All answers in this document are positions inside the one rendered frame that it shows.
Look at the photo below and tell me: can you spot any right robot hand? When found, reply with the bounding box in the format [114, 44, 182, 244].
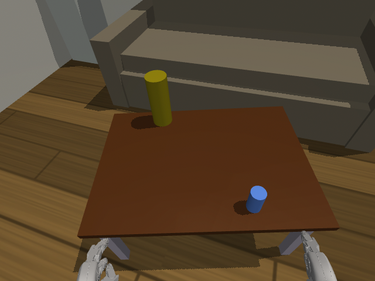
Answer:
[301, 231, 337, 281]

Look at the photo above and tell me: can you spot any sofa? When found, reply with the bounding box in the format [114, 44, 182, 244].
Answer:
[90, 0, 375, 153]

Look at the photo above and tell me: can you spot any left robot hand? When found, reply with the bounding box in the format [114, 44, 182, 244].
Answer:
[77, 238, 119, 281]

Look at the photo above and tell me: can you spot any coffee table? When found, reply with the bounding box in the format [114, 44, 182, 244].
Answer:
[77, 106, 340, 260]

